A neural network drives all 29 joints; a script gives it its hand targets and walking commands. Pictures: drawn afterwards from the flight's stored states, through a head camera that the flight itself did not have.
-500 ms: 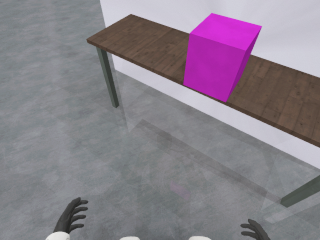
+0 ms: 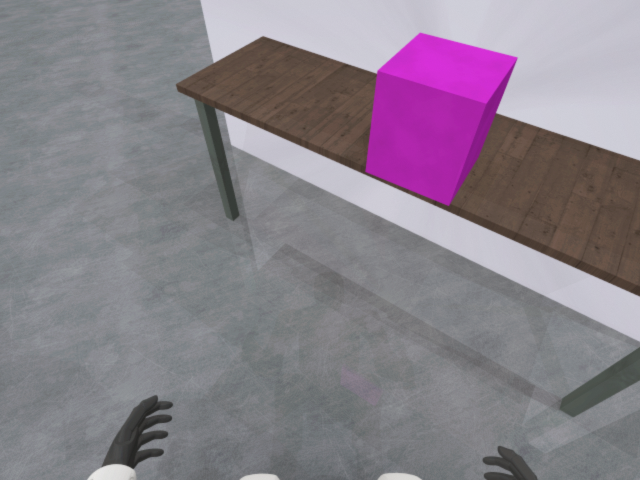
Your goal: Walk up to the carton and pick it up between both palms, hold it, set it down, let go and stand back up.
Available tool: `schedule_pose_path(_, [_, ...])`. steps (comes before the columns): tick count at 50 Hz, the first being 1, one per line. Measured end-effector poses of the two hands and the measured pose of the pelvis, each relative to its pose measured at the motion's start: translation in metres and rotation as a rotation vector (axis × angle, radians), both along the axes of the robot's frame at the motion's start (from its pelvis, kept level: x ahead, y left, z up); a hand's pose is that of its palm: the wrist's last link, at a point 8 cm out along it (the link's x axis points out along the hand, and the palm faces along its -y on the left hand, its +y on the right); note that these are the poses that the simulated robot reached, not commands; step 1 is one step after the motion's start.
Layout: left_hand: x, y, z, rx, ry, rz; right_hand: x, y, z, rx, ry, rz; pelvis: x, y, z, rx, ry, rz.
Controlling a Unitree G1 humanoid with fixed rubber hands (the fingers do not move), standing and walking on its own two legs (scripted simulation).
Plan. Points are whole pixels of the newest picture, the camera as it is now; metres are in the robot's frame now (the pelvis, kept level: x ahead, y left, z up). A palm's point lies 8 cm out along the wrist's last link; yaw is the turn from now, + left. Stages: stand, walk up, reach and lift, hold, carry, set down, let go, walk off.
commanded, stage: stand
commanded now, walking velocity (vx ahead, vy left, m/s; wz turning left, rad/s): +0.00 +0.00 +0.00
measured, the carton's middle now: (434, 120) +0.80 -0.23 -0.02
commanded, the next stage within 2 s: none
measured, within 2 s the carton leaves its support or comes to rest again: neither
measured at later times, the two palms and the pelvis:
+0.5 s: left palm out of the picture +0.12 +0.27 -0.08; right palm out of the picture +0.07 -0.25 -0.11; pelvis -0.02 +0.00 +0.00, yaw +0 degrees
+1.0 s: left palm out of the picture +0.12 +0.27 -0.08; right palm out of the picture +0.08 -0.25 -0.11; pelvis -0.01 +0.00 +0.01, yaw +0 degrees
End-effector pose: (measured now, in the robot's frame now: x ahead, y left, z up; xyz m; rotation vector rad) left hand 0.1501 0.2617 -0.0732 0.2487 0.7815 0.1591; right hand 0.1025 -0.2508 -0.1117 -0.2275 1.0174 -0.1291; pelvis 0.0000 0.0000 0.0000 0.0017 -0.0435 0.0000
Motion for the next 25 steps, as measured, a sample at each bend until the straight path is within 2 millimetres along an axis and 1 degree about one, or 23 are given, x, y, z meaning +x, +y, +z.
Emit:
schedule_pose_path(16, [-0.020,0.002,-0.003,-0.002,0.011,0.005,-0.019,-0.003,0.000,-0.006,0.009,-0.004,-0.015,0.001,0.000,-0.001,-0.020,0.000])
schedule_pose_path(25, [-0.027,0.004,-0.004,-0.002,0.031,0.010,-0.029,-0.004,-0.001,-0.005,0.036,-0.006,-0.019,0.002,0.002,-0.002,-0.020,0.000])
